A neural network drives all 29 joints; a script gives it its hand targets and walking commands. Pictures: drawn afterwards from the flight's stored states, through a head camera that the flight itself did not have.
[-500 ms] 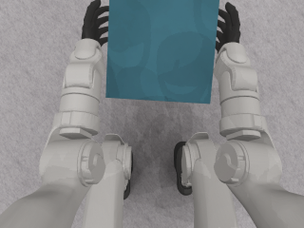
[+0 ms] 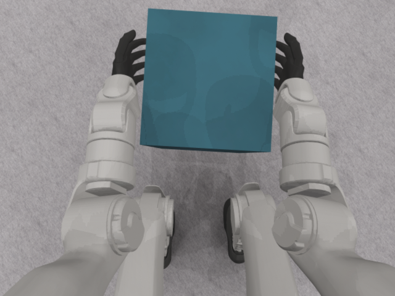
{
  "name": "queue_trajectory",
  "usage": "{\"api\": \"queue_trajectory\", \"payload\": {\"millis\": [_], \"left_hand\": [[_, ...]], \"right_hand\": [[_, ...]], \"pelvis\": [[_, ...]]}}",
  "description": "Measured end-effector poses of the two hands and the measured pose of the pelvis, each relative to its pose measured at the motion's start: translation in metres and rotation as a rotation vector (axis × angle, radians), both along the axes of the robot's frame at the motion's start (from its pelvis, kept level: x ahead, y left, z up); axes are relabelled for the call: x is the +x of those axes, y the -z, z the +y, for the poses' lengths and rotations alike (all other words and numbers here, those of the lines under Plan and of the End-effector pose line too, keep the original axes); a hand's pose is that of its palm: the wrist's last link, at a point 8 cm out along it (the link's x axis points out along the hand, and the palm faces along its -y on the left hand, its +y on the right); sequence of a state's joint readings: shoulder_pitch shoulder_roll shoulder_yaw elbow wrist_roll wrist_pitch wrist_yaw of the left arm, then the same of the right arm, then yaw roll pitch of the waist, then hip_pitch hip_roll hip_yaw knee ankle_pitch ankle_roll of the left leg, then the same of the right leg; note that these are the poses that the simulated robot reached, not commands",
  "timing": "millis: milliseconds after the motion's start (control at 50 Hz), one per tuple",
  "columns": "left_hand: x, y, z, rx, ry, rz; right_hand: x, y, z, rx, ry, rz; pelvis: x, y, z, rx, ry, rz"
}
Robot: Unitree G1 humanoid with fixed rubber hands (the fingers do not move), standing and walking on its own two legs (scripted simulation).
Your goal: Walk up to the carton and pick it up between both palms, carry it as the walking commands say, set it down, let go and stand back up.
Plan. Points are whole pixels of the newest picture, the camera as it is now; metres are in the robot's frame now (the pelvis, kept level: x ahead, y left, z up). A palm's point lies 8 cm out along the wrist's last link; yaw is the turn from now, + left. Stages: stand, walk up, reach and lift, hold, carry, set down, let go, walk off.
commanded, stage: reach and lift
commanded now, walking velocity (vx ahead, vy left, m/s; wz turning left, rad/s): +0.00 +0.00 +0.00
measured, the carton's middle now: (205, 98) +0.49 -0.01 -0.14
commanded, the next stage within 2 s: none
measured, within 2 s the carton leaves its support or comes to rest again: neither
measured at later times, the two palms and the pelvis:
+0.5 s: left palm (108, 68) +0.49 +0.14 +0.01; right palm (310, 73) +0.48 -0.15 +0.01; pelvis +0.01 +0.00 +0.06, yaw +0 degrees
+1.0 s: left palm (86, 56) +0.47 +0.13 +0.08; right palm (347, 63) +0.46 -0.16 +0.08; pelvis +0.03 +0.00 +0.13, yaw +0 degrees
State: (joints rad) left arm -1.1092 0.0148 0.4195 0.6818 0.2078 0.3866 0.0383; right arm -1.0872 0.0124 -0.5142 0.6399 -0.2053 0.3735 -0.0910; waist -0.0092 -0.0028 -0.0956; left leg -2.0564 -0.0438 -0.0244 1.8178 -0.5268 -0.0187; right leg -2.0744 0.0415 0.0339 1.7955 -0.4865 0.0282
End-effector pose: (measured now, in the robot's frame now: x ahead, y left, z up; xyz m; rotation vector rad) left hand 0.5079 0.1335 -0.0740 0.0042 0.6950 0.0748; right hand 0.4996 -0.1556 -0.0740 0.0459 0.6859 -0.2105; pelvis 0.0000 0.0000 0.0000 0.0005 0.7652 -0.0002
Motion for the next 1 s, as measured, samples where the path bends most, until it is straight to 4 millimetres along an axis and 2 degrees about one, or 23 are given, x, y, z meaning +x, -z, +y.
{"api": "queue_trajectory", "payload": {"millis": [1000], "left_hand": [[-0.039, -0.155, 0.0, -0.01, 0.0, -0.002]], "right_hand": [[-0.04, -0.157, 0.0, 0.0, 0.011, -0.003]], "pelvis": [[0.033, -0.125, 0.004, -0.002, 0.0, -0.156]]}}
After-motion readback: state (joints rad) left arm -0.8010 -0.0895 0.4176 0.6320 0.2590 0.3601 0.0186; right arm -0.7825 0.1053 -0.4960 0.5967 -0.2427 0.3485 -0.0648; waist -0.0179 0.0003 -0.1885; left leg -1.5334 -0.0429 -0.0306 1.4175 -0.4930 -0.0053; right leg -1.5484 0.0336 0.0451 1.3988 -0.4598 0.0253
